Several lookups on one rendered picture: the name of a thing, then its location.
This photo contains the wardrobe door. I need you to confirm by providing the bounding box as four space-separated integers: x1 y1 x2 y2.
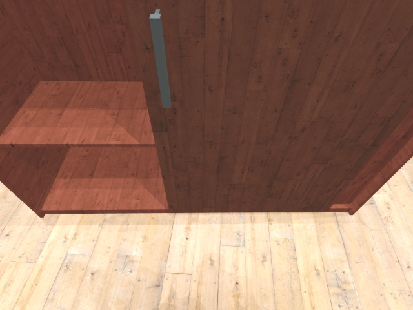
334 108 413 204
125 0 413 212

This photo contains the handle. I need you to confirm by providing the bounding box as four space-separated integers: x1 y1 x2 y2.
149 9 171 109

